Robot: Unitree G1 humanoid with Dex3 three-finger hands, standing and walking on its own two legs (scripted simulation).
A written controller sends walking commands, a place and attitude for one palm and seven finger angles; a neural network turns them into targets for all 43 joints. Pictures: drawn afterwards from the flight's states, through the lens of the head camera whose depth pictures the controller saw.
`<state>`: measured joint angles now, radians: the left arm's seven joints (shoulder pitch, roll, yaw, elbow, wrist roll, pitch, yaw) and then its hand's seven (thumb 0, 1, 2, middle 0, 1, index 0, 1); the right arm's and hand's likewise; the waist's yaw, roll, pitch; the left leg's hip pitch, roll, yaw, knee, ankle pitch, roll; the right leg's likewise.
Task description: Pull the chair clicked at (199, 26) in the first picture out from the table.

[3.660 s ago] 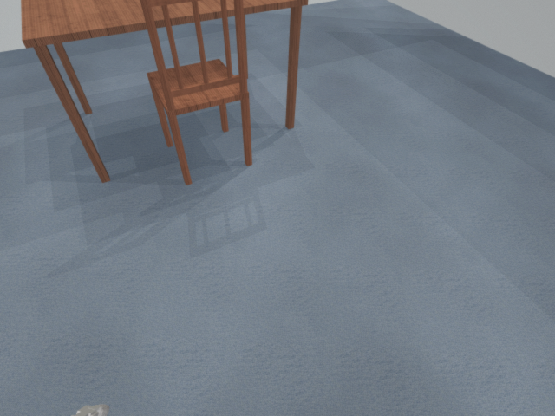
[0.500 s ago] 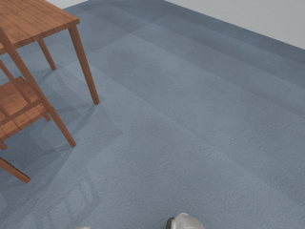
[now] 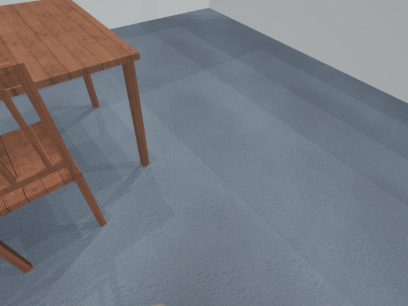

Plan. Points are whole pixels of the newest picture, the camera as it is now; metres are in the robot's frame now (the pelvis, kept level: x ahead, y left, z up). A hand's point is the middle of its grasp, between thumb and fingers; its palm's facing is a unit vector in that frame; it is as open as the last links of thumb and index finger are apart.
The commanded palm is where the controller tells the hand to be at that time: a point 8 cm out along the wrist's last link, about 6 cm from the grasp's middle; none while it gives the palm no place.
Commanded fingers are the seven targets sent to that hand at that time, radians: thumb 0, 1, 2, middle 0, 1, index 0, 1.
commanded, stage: turn to face it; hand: left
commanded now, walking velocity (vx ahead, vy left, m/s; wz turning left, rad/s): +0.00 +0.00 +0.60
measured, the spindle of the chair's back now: out of the picture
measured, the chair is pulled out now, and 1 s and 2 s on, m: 0.00 0.00 0.00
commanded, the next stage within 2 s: take the last steps up to it in 1.24 s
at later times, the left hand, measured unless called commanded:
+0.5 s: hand out of the picture +0.12 +0.19 -0.14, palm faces +0.28 -0.92 -0.27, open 7.4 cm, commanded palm none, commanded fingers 0.00 0.90 0.90 -0.20 -0.30 -0.20 -0.30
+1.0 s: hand out of the picture -0.01 +0.22 -0.16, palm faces +0.55 -0.79 -0.27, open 7.4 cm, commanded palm none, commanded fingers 0.00 0.90 0.90 -0.20 -0.30 -0.20 -0.30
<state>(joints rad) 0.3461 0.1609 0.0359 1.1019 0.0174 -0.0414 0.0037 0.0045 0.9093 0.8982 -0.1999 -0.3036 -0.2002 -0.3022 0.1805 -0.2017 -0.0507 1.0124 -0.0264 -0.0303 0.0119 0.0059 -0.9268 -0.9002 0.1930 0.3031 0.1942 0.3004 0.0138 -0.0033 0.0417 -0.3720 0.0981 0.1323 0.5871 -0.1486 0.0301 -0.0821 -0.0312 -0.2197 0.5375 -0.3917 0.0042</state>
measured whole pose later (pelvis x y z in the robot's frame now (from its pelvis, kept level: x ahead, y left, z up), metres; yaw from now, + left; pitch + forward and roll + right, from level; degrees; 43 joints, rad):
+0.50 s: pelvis +0.06 -0.03 +0.00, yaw +16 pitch -1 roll +0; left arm 0.16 0.18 0.05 0.87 0.02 0.01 0.02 0.01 0.90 0.90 -0.20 -0.30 -0.20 -0.30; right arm 0.22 -0.24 -0.10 0.96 -0.02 0.08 0.01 0.00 -0.91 -0.90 0.20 0.30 0.20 0.30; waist -0.03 0.05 0.06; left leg -0.49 -0.04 -0.02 0.96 -0.42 -0.01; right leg -0.28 -0.07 -0.11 0.59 -0.29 0.00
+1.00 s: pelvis +0.05 +0.00 +0.01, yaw +32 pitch +0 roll -1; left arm 0.20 0.28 0.07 0.91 0.01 0.07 0.01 0.01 0.91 0.90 -0.20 -0.30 -0.20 -0.30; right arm 0.13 -0.23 -0.04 0.89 -0.02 0.03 0.00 0.00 -0.91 -0.90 0.20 0.30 0.20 0.30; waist 0.01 -0.02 0.10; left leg -0.26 0.00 0.02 0.53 -0.26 0.03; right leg -0.45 -0.09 -0.05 1.02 -0.46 0.09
